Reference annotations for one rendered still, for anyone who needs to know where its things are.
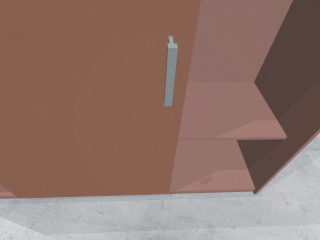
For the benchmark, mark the handle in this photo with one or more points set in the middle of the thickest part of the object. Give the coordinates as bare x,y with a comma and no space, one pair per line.
171,61

